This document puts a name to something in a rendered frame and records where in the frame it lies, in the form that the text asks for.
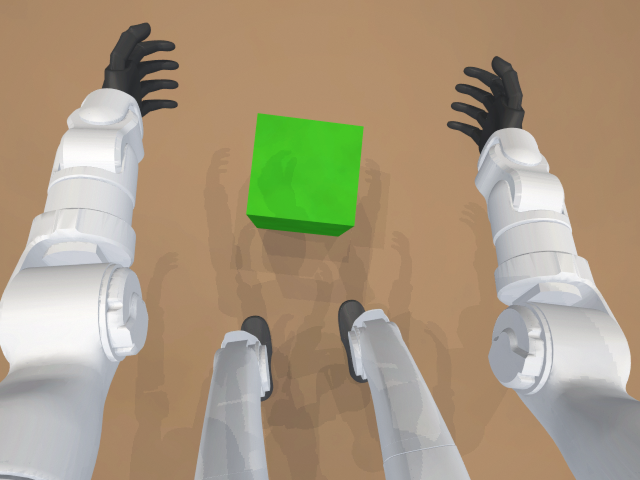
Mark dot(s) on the carton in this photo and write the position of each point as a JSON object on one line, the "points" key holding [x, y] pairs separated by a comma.
{"points": [[304, 175]]}

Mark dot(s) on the robot right shin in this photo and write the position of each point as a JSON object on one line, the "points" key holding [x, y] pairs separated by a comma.
{"points": [[372, 315]]}

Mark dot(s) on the robot right forearm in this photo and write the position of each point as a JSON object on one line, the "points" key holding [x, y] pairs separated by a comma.
{"points": [[531, 230]]}

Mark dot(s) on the robot left hand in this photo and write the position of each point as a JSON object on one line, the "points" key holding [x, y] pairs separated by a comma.
{"points": [[125, 69]]}

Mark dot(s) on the robot right hand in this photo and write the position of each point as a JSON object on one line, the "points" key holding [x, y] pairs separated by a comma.
{"points": [[504, 108]]}

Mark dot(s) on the robot left foot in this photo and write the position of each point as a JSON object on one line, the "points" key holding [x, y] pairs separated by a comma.
{"points": [[258, 327]]}

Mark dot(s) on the left robot upper arm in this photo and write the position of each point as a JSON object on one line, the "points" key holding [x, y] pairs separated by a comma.
{"points": [[65, 330]]}

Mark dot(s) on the right robot upper arm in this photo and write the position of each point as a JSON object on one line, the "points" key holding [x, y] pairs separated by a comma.
{"points": [[570, 365]]}

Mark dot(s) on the robot left forearm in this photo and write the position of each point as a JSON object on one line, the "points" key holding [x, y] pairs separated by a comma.
{"points": [[92, 190]]}

